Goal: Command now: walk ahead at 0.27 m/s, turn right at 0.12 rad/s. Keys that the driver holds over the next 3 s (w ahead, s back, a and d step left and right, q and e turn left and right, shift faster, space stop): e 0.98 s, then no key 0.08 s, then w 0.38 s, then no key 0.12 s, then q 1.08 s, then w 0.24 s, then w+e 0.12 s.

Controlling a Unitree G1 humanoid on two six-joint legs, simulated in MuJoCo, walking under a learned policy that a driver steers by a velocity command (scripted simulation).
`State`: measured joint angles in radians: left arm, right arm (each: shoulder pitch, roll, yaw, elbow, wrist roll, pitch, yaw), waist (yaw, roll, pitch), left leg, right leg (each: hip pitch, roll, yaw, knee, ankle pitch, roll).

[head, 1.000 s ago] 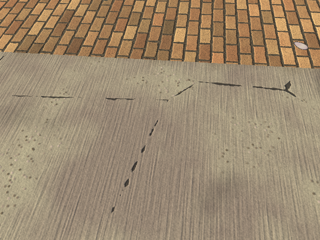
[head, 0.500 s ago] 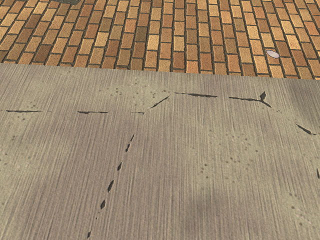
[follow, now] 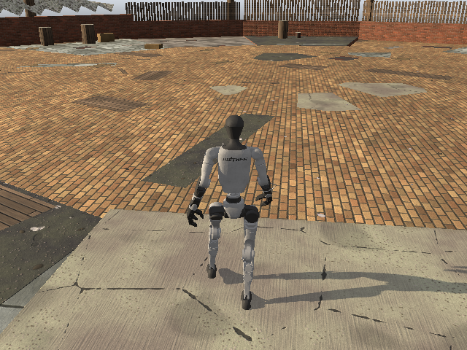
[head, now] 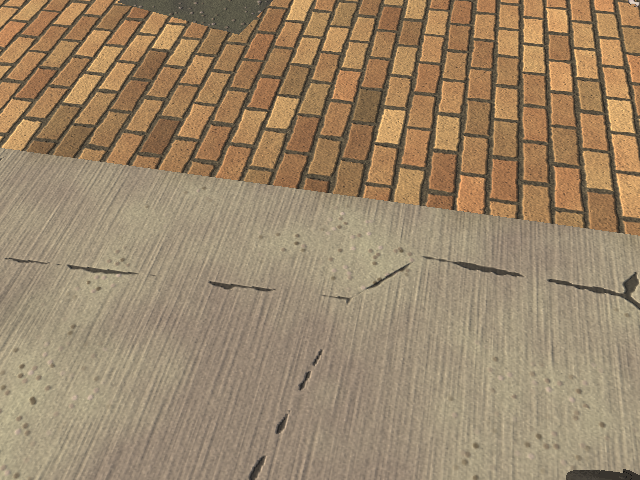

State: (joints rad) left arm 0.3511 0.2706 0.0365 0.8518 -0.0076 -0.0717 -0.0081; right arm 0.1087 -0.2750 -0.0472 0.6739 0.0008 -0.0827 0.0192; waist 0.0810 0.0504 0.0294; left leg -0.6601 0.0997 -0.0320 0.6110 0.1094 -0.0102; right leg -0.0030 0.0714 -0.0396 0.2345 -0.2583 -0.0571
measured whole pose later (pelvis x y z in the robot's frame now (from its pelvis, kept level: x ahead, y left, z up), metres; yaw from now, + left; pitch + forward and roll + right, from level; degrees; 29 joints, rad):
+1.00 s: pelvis +0.16 +0.00 -0.01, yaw -32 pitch +2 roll +1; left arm 0.17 0.32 0.08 0.59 -0.02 0.06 0.03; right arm 0.09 -0.29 -0.08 0.74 0.01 -0.02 0.00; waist 0.01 -0.02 0.03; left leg -0.28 -0.04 -0.07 0.49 -0.24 -0.04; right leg -0.34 0.11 0.21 0.56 -0.23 -0.03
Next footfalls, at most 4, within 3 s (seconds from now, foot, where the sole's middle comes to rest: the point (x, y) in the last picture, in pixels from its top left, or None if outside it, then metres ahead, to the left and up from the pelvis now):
0.10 left None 0.25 0.13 -0.78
0.52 right None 0.17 -0.12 -0.78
1.00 left None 0.26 0.08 -0.78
1.38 right None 0.14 -0.15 -0.78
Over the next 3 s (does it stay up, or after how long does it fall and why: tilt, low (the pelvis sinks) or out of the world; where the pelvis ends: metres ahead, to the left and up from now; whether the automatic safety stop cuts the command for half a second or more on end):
stays up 0.40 -0.16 0.01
